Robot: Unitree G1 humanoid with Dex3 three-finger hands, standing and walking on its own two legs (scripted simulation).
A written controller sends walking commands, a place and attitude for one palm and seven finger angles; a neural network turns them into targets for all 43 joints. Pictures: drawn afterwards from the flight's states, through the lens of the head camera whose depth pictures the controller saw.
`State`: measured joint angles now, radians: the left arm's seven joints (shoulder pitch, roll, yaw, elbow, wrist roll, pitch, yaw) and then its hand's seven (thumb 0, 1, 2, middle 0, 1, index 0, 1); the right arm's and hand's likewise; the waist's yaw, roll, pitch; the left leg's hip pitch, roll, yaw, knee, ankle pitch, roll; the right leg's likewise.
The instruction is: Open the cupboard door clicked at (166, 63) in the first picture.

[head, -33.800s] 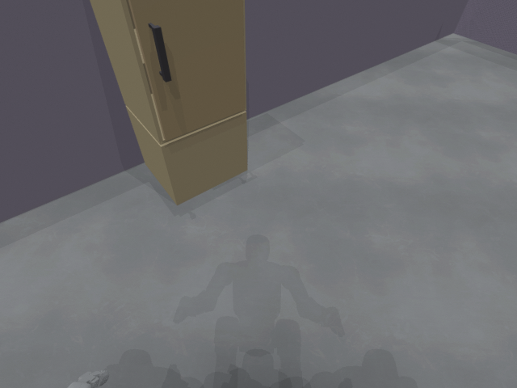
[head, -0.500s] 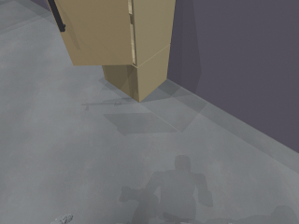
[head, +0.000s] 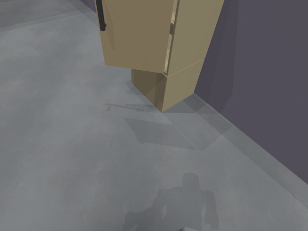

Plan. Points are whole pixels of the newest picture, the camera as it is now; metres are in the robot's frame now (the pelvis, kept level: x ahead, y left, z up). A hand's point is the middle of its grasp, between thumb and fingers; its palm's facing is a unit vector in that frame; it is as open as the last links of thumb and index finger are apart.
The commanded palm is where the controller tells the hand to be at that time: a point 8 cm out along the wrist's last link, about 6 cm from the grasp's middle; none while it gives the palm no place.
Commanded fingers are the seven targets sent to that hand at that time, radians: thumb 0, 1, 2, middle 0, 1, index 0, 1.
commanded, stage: take the last steps up to it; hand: left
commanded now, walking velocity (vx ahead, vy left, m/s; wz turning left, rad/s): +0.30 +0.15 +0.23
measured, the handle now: (101, 11) +1.09 +0.35 +0.02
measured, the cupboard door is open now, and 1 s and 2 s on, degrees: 43 43 43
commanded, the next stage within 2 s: come to a stop and stand still in 1.30 s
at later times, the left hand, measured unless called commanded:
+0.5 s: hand out of the picture +0.11 +0.18 -0.15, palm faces +0.19 -0.96 -0.20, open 7.3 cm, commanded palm none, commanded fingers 0.00 0.90 0.90 -0.20 -0.30 -0.20 -0.30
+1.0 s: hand (83, 145) +0.40 +0.28 -0.16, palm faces +0.13 -0.97 -0.23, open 7.4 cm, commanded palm none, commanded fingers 0.00 0.90 0.90 -0.20 -0.30 -0.20 -0.30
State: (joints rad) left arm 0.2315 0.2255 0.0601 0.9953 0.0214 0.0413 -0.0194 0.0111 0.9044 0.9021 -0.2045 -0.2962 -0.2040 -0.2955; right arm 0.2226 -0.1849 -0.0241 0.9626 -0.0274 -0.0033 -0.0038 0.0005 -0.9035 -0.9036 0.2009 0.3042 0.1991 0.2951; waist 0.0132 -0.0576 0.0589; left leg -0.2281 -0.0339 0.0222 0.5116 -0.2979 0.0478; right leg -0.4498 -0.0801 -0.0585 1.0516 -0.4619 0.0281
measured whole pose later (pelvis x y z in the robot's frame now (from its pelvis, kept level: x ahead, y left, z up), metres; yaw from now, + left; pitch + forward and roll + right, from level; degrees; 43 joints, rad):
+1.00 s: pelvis +0.32 +0.08 -0.01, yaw +5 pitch +0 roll +3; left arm 0.16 0.18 0.05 0.96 0.02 -0.03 -0.03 0.01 0.91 0.90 -0.20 -0.30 -0.20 -0.29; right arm 0.31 -0.21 -0.04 1.05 -0.03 -0.03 0.00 -0.01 -0.93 -0.90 0.20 0.30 0.20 0.30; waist 0.01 -0.01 0.04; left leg -0.12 -0.01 0.16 0.48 -0.36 0.01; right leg -0.40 -0.09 -0.12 0.64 -0.28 -0.01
